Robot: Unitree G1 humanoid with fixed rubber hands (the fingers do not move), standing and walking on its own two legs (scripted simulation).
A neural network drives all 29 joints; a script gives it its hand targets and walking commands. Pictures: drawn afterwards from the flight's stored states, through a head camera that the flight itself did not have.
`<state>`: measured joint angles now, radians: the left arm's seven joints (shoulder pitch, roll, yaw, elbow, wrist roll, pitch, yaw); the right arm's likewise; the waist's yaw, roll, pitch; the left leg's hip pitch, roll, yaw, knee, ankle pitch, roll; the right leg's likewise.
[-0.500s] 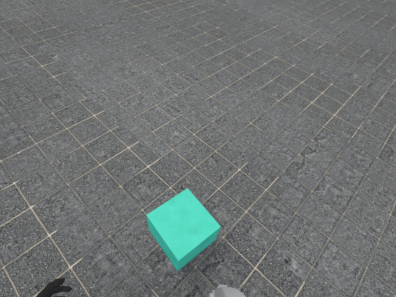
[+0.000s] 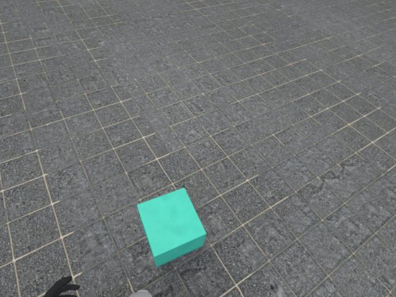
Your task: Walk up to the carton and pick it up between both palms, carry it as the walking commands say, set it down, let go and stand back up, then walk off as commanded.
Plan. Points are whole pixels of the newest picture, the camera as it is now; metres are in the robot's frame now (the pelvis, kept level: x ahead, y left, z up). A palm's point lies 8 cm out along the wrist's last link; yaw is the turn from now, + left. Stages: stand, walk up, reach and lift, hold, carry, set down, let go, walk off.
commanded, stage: walk up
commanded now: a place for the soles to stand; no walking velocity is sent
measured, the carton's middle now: (170, 226) +0.51 +0.09 -0.65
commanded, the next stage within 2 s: none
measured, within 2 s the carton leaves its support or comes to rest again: neither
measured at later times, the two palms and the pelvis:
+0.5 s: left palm out of the picture +0.07 +0.16 -0.12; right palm out of the picture +0.14 -0.48 -0.11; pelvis +0.04 -0.15 -0.01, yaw +9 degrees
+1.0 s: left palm out of the picture +0.10 +0.15 -0.09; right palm (385, 271) +0.23 -0.46 -0.14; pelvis +0.07 -0.18 -0.02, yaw +16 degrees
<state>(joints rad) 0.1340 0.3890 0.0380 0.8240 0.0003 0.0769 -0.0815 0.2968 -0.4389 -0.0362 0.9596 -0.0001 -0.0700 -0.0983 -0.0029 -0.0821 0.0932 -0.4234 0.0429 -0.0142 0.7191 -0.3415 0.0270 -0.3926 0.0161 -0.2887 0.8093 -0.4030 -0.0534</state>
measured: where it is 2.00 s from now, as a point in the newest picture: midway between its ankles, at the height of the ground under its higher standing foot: outside the picture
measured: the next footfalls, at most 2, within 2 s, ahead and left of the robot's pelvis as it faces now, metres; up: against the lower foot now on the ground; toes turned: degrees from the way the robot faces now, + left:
right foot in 0.20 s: +0.07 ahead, -0.20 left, +0.00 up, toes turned +0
left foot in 0.62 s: +0.12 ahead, +0.02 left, +0.00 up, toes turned +8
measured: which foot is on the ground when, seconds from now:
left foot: down 0.00-0.18, up 0.20-0.60, down 0.62-0.82, up 0.84-1.00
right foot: up 0.00-0.18, down 0.20-0.64, up 0.66-0.80, down 0.82-1.00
